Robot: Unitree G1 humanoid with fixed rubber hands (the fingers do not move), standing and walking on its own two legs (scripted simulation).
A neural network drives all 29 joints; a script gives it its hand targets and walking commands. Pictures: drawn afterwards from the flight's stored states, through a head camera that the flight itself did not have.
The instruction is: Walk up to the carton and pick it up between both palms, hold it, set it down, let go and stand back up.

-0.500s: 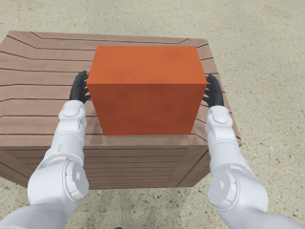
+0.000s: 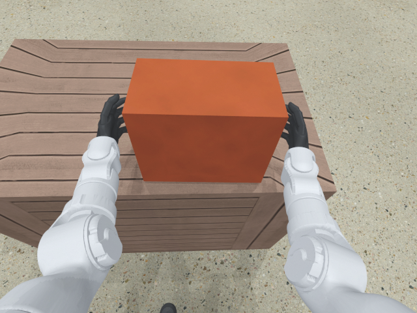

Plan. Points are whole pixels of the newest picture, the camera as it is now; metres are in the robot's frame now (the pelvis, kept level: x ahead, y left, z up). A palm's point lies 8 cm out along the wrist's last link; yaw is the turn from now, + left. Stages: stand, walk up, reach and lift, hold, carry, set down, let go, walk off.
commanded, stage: set down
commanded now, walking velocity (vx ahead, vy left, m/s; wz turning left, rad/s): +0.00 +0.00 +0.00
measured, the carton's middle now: (204, 125) +0.49 +0.04 +0.01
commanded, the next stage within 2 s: none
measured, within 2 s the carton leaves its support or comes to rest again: neither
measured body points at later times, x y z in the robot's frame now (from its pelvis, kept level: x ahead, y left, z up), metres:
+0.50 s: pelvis -0.01 +0.00 +0.00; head +0.08 +0.02 +0.44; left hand +0.43 +0.23 +0.05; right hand +0.44 -0.15 +0.05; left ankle +0.02 +0.14 -0.74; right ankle -0.08 -0.06 -0.74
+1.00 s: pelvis -0.01 +0.00 +0.00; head +0.08 +0.02 +0.44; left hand +0.43 +0.23 +0.04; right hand +0.43 -0.15 +0.05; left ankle +0.02 +0.14 -0.74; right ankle -0.08 -0.06 -0.74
